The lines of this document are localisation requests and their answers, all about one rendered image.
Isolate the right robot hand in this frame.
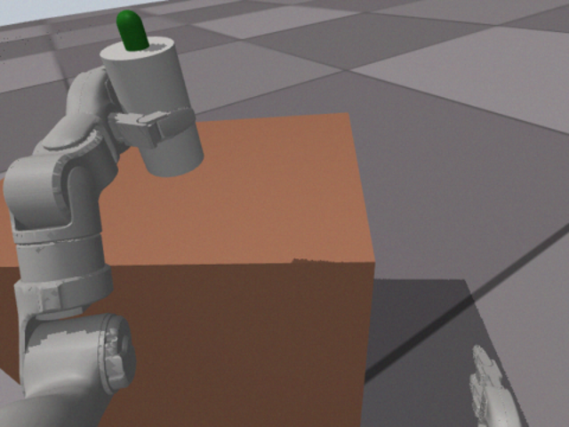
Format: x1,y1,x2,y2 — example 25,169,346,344
469,345,523,427

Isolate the left robot hand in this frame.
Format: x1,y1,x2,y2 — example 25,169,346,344
66,64,196,154

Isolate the left robot arm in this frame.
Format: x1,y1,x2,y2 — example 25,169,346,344
0,113,136,427

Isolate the bottle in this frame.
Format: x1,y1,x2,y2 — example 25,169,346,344
100,10,204,177

